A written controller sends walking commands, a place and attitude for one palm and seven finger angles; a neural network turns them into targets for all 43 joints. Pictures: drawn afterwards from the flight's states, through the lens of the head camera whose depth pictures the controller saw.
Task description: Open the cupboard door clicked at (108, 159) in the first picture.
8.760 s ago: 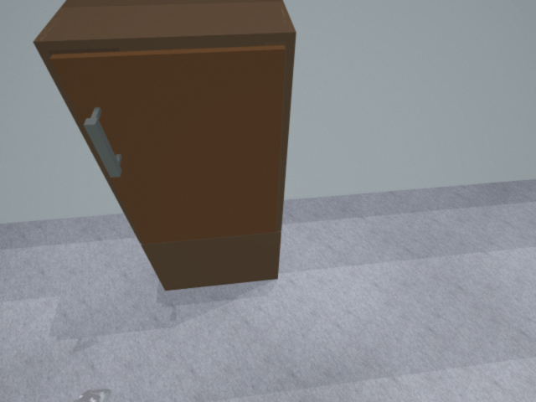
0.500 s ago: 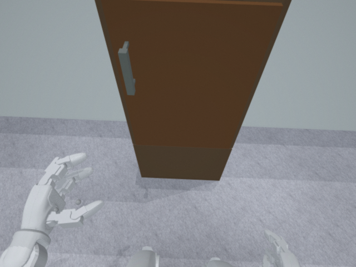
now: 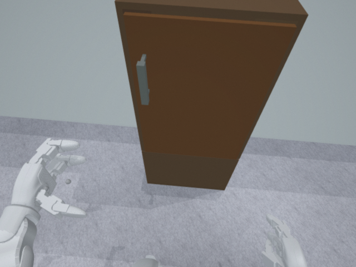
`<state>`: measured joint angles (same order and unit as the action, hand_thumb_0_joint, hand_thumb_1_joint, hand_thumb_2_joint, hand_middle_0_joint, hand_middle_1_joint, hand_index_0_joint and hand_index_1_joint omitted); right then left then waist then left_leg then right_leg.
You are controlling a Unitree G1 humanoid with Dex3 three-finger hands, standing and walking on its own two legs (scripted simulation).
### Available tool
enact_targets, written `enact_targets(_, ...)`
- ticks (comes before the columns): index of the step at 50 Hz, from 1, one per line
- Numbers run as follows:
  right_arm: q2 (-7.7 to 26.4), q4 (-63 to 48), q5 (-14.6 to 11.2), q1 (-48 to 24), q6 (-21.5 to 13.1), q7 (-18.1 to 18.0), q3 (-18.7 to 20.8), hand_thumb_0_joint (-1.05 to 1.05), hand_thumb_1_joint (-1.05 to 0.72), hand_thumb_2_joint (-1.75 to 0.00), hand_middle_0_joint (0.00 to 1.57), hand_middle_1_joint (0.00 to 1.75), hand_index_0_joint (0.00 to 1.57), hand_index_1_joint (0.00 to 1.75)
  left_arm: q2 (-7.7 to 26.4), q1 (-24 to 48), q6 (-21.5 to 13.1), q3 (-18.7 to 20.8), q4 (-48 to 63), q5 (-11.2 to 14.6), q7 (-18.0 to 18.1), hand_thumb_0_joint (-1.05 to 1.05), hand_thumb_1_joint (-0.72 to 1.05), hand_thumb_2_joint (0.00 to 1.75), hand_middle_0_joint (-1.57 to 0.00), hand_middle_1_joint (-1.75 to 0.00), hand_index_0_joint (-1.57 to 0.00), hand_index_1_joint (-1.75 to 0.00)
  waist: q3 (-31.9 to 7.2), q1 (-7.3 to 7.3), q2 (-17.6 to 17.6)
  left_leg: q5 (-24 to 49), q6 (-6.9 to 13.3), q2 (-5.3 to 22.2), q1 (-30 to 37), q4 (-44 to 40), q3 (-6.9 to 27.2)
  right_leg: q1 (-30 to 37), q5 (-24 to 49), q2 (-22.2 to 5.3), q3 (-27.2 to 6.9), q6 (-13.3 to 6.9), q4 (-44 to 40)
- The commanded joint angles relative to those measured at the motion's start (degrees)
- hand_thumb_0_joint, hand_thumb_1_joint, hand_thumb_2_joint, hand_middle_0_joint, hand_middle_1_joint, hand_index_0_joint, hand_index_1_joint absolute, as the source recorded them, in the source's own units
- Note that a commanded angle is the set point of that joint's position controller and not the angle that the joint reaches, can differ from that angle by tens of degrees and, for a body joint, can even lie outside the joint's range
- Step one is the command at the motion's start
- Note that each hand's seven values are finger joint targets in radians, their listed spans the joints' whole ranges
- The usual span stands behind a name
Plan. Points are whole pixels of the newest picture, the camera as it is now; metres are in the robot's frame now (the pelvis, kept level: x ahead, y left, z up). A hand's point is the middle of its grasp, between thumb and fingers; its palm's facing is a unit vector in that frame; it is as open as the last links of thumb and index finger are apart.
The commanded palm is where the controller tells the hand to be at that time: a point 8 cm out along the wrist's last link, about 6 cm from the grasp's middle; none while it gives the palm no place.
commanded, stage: raise the hand with hooked fingers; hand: left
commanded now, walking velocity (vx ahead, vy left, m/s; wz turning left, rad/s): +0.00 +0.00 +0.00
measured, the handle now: (144, 80) +0.59 +0.14 +0.07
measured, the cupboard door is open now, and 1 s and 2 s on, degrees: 0 0 0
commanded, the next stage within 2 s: move the hooked fingers beside the handle in 0.78 s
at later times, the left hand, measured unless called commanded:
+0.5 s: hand (65, 159) +0.30 +0.26 +0.09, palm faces -0.02 -1.00 -0.03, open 14.0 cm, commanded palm +0.27 +0.31 +0.10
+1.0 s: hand (69, 159) +0.30 +0.25 +0.10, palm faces +0.00 -1.00 -0.02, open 14.0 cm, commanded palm +0.28 +0.30 +0.09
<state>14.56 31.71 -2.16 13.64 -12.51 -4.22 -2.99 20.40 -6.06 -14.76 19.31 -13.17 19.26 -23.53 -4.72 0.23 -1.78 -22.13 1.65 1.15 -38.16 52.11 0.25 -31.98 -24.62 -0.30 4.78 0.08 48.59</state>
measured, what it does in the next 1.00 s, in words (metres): stands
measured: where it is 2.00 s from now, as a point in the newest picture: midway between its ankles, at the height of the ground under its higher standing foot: outside the picture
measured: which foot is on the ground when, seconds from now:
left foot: down 0.00-1.00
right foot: down 0.00-1.00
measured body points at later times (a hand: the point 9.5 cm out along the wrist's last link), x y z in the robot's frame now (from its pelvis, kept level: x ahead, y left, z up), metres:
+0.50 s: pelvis +0.00 -0.01 +0.01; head +0.04 -0.01 +0.46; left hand +0.29 +0.31 +0.10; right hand +0.14 -0.27 -0.07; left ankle +0.04 +0.10 -0.69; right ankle +0.00 -0.13 -0.69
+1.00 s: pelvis +0.00 -0.02 +0.01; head +0.03 -0.02 +0.46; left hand +0.29 +0.30 +0.10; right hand +0.16 -0.26 -0.07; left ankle +0.04 +0.10 -0.69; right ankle +0.00 -0.13 -0.69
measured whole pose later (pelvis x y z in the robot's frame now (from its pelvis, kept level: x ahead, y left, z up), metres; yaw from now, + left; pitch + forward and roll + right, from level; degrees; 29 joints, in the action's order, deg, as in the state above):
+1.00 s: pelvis +0.00 -0.02 +0.01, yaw +0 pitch +7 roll -2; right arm 16.1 33.0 -2.7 15.5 -10.7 -5.2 -2.9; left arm 23.6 6.9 -14.1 23.8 -28.0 20.1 -29.7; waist -3.5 0.2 -2.1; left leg -19.8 0.4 1.7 -34.6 47.4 0.2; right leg -29.4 -23.0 0.4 4.5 -1.1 45.5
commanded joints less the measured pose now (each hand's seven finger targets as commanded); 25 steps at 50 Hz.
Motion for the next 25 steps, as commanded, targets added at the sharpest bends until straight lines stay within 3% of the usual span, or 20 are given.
enact_targets(1,9.04,-7.42,-0.54,-1.04,-2.64,-1.31,3.84,0.0,-0.9,-0.9,0.2,0.3,0.2,0.3,13.21,12.64,-2.94,6.36,9.97,1.73,-1.49,0.0,-0.5,0.3,-0.3,-1.2,-0.3,-1.2,-11.62,-0.51,-3.85,10.43,-0.75,-0.43,14.75,-10.62,3.11,0.86,9.85,2.58,-0.51,-1.7,-7.38)
enact_targets(10,9.57,-6.94,-0.83,-0.71,-1.93,-1.9,3.57,0.0,-0.9,-0.9,0.2,0.3,0.2,0.3,17.36,19.66,-1.21,9.25,2.78,2.71,-5.1,0.0,-0.5,0.3,-0.3,-1.2,-0.3,-1.2,-10.96,-0.51,-3.44,10.27,-0.43,-0.91,15.22,-11.63,2.27,2.85,10.33,2.49,-1.42,-1.67,-9.78)
enact_targets(13,9.96,-6.81,-0.74,-0.11,-1.85,-1.94,3.56,0.0,-0.9,-0.9,0.2,0.3,0.2,0.3,20.0,22.28,-1.12,10.74,1.6,2.8,-6.01,0.0,-0.5,0.3,-0.3,-1.2,-0.3,-1.2,-12.31,-0.31,-3.31,11.85,-0.28,-1.02,16.01,-11.8,2.13,4.35,12.05,2.56,-1.83,-1.78,-10.14)
enact_targets(17,10.07,-7.04,-0.76,0.35,-1.89,-1.67,3.75,0.0,-0.9,-0.9,0.2,0.3,0.2,0.3,17.85,20.73,-0.72,9.32,-1.5,3.39,-7.3,0.0,-0.5,0.3,-0.3,-1.2,-0.3,-1.2,-11.0,0.0,-2.05,12.36,-0.16,-1.19,15.31,-11.81,1.82,4.73,12.89,2.62,-1.95,-1.87,-10.4)
enact_targets(21,10.06,-7.38,-0.88,0.53,-1.75,-1.14,4.22,0.0,-0.9,-0.9,0.2,0.3,0.2,0.3,18.49,19.76,-1.17,9.98,-0.12,3.11,-6.8,0.0,-0.5,0.3,-0.3,-1.2,-0.3,-1.2,-12.02,0.1,-2.82,12.59,-0.1,-1.22,15.69,-11.91,1.52,4.48,13.17,2.4,-2.07,-1.54,-10.44)
enact_targets(23,10.14,-7.72,-0.55,0.75,-1.62,-0.94,4.21,0.0,-0.9,-0.9,0.2,0.3,0.2,0.3,20.72,20.44,-1.82,12.03,1.28,3.13,-6.16,0.0,-0.5,0.3,-0.3,-1.2,-0.3,-1.2,-13.05,0.45,-2.76,13.71,-0.04,-1.33,15.45,-11.64,1.3,5.86,14.44,2.44,-2.4,-1.62,-10.1)
enact_targets(25,9.94,-7.63,-0.68,0.74,-1.53,-0.96,4.24,0.0,-0.9,-0.9,0.2,0.3,0.2,0.3,19.49,20.15,-2.2,11.62,0.87,3.29,-5.59,0.0,-0.5,0.3,-0.3,-1.2,-0.3,-1.2,-12.18,0.24,-2.5,12.45,-0.01,-1.28,15.21,-11.83,1.16,4.95,13.2,2.41,-2.45,-1.4,-10.36)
